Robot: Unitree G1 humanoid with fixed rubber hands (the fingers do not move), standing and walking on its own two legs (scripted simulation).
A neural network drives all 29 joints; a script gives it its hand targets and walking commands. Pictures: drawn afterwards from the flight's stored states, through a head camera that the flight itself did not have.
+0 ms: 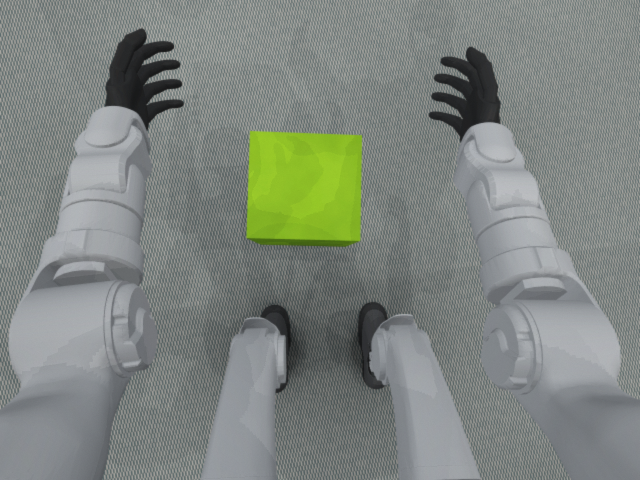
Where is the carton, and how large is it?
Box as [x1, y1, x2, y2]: [246, 131, 361, 246]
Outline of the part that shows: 250,131 246,237 260,244 345,246 358,241 360,227 361,135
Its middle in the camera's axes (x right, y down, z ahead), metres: -0.04 -0.10 +0.85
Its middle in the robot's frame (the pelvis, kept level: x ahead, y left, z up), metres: +0.49 +0.03 -0.51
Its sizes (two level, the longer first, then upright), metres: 0.210 0.200 0.250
